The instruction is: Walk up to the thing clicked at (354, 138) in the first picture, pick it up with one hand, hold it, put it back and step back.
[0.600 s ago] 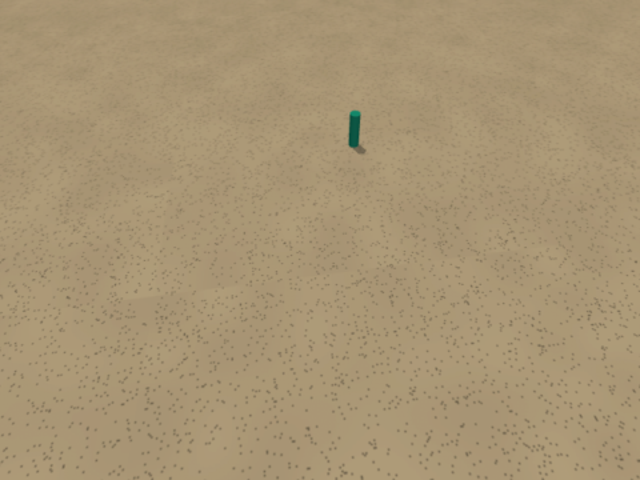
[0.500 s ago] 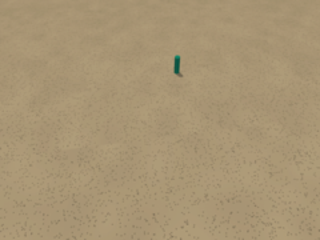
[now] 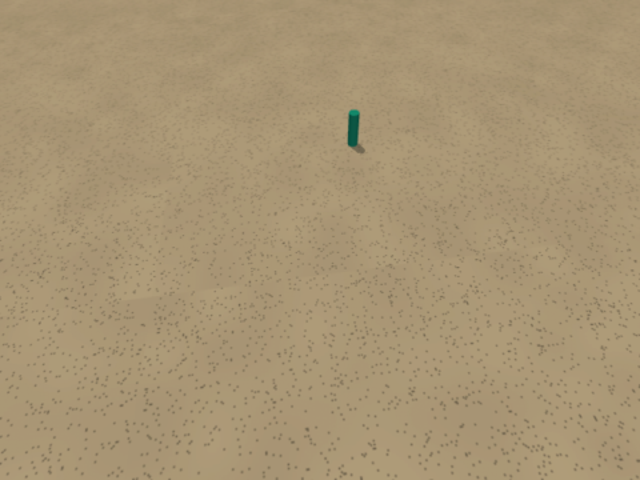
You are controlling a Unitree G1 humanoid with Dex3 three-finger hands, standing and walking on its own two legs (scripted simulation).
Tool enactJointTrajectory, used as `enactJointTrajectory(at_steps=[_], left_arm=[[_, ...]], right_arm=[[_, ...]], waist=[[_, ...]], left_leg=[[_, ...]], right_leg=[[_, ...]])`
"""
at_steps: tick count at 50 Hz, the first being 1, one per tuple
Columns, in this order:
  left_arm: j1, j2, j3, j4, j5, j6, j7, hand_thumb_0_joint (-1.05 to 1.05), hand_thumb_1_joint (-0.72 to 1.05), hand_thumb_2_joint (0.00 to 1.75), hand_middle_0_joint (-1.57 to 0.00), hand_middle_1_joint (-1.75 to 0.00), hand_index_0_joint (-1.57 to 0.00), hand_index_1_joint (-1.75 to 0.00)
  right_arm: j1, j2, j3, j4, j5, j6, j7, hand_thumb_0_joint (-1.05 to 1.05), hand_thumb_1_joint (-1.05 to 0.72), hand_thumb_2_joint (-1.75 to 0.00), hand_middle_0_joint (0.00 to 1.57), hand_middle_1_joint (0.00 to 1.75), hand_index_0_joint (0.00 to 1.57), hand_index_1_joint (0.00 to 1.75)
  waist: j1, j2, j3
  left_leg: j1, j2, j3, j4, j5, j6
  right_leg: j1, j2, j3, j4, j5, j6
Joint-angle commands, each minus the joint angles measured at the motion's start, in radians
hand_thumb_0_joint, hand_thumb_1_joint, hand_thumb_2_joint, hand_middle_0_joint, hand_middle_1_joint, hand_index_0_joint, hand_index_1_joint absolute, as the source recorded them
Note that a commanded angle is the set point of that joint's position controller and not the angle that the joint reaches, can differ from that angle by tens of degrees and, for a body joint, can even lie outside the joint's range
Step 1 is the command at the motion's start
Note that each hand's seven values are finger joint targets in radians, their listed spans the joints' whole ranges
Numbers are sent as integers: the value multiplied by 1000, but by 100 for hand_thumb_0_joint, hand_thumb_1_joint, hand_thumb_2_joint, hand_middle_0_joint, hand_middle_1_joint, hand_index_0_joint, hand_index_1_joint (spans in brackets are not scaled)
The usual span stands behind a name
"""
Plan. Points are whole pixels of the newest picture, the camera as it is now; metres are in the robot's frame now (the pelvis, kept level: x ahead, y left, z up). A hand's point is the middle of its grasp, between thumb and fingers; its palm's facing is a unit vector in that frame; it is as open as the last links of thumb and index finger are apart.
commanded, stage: stand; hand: left
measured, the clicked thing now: (353, 128) +1.74 -0.13 -0.69
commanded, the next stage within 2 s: walk up in 0.52 s
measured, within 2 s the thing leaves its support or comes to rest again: neither
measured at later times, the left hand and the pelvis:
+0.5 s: hand out of the picture +0.08 +0.25 -0.16, palm faces -0.02 -0.94 -0.34, open 7.4 cm; pelvis +0.00 +0.00 +0.00, yaw +0 degrees
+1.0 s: hand (212, 435) +0.20 +0.18 -0.14, palm faces -0.09 -0.91 -0.40, open 7.4 cm; pelvis +0.12 -0.10 -0.01, yaw -8 degrees
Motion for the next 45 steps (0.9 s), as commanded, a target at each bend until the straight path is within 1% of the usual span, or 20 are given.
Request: enactJointTrajectory(at_steps=[1, 12, 23, 25, 26, 27, 28, 29, 30, 31, 32, 34, 36, 38, 40, 41, 42, 43, 44, 45], left_arm=[[-35, 213, 38, -63, -3, -28, 18, 0, 90, 90, -20, -30, -20, -30], [-28, 220, 41, -59, -3, -24, 17, 0, 90, 90, -20, -30, -20, -30], [-30, 217, 42, -64, -2, -24, 18, 0, 90, 90, -20, -30, -20, -30], [-28, 222, 45, -62, -2, -23, 17, 0, 90, 90, -20, -30, -20, -30], [29, 333, 119, -146, 19, -31, -23, 0, 90, 90, -20, -30, -20, -30], [-12, 313, 118, -151, 29, -29, -39, 0, 90, 90, -20, -30, -20, -30], [-103, 274, 114, -190, 31, -29, -52, 0, 90, 90, -20, -30, -20, -30], [-158, 239, 111, -224, 31, -27, -59, 0, 90, 90, -20, -30, -20, -30], [-176, 245, 108, -249, 35, -33, -61, 0, 90, 90, -20, -30, -20, -30], [-155, 275, 111, -255, 30, -41, -66, 0, 90, 90, -20, -30, -20, -30], [-89, 287, 112, -244, 22, -42, -77, 0, 90, 90, -20, -30, -20, -30], [6, 280, 119, -234, 16, -36, -100, 0, 90, 90, -20, -30, -20, -30], [2, 274, 123, -235, 19, -34, -113, 0, 90, 90, -20, -30, -20, -30], [46, 275, 131, -225, 19, -36, -112, 0, 90, 90, -20, -30, -20, -30], [184, 281, 141, -183, 22, -43, -98, 0, 90, 90, -20, -30, -20, -30], [325, 330, 167, -142, 26, -54, -78, 0, 90, 90, -20, -30, -20, -30], [439, 427, 195, -140, 33, -65, -55, 0, 90, 90, -20, -30, -20, -30], [379, 484, 187, -186, 23, -72, -54, 0, 90, 90, -20, -30, -20, -30], [257, 485, 183, -234, 6, -73, -53, 0, 90, 90, -20, -30, -20, -30], [180, 451, 173, -254, -7, -74, -49, 0, 90, 90, -20, -30, -20, -30]], right_arm=[[-30, -214, -44, -63, 2, -20, -13, 0, -90, -90, 20, 30, 20, 30], [-34, -211, -43, -62, 3, -21, -13, 0, -90, -90, 20, 30, 20, 30], [-36, -211, -41, -67, 3, -21, -14, 0, -90, -90, 20, 30, 20, 30], [-32, -208, -41, -66, 3, -21, -15, 0, -90, -90, 20, 30, 20, 30], [43, -335, -119, -136, -25, -50, 6, 0, -90, -90, 20, 30, 20, 30], [65, -343, -133, -123, -34, -57, 16, 0, -90, -90, 20, 30, 20, 30], [117, -346, -145, -119, -33, -60, 20, 0, -90, -90, 20, 30, 20, 30], [148, -371, -162, -128, -32, -64, 21, 0, -90, -90, 20, 30, 20, 30], [134, -392, -171, -149, -34, -75, 21, 0, -90, -90, 20, 30, 20, 30], [112, -385, -167, -169, -29, -86, 19, 0, -90, -90, 20, 30, 20, 30], [90, -359, -158, -186, -30, -92, 21, 0, -90, -90, 20, 30, 20, 30], [5, -373, -167, -227, -38, -92, 29, 0, -90, -90, 20, 30, 20, 30], [-14, -363, -166, -239, -44, -89, 39, 0, -90, -90, 20, 30, 20, 30], [-29, -355, -162, -246, -43, -83, 45, 0, -90, -90, 20, 30, 20, 30], [-62, -338, -155, -253, -39, -69, 46, 0, -90, -90, 20, 30, 20, 30], [-18, -294, -138, -251, -40, -64, 47, 0, -90, -90, 20, 30, 20, 30], [-8, -198, -104, -282, -29, -64, 50, 0, -90, -90, 20, 30, 20, 30], [-32, -235, -108, -312, -15, -63, 47, 0, -90, -90, 20, 30, 20, 30], [-67, -317, -126, -300, -16, -62, 45, 0, -90, -90, 20, 30, 20, 30], [-27, -335, -132, -270, -6, -63, 52, 0, -90, -90, 20, 30, 20, 30]], waist=[[0, -7, -82], [2, -10, -80], [1, 1, -74], [0, -7, -76], [-15, -28, -179], [-40, 16, -107], [-85, 73, -28], [-114, 172, 59], [-109, 150, 112], [-78, 65, 92], [-46, 39, 41], [7, 166, 3], [1, 183, 20], [22, 156, 27], [95, 59, -13], [155, -117, -93], [211, -409, -103], [164, -375, -78], [121, -175, 18], [75, -84, 47]], left_leg=[[13, 115, -82, -30, 159, 36], [27, 116, -82, -40, 147, 36], [28, 118, -81, -34, 191, 35], [27, 116, -80, -42, 172, 34], [98, 102, -79, 62, -383, 107], [109, 132, -120, 54, -525, 133], [145, 195, -217, -20, -603, 172], [148, 346, -384, -153, -666, 243], [117, 457, -475, -207, -584, 293], [101, 454, -482, -221, -575, 295], [132, 389, -382, -209, -543, 270], [73, 346, -239, -203, -502, 234], [-44, 271, -97, -168, -409, 197], [-139, 228, -17, -107, -388, 172], [-246, 175, 74, 95, -397, 144], [-341, 124, 116, 399, -311, 115], [-593, -10, 158, 742, -430, 77], [-644, -26, 39, 867, -406, 43], [-638, 67, -53, 905, -308, 36], [-614, 108, -61, 893, -217, 39]], right_leg=[[22, -129, 98, -55, 175, -22], [19, -126, 98, -58, 155, -22], [29, -129, 96, -51, 210, -22], [24, -127, 96, -53, 182, -23], [-61, -72, 133, 42, -345, -57], [-242, -81, 141, 102, -459, -66], [-429, -54, 104, 221, -422, -54], [-582, -23, 35, 440, -285, -34], [-660, -86, 114, 532, -284, -29], [-642, -121, 171, 583, -258, -29], [-611, -127, 147, 569, -228, -20], [-478, -136, 85, 485, -233, -4], [-325, -111, 26, 377, -176, 7], [-183, -80, -32, 308, -107, 10], [34, -30, -118, 216, 0, 8], [238, -3, -76, 209, -99, -4], [344, -155, 253, 17, -434, -66], [203, -389, 739, -231, -631, -195], [92, -433, 777, -253, -705, -251], [51, -380, 641, -222, -636, -228]])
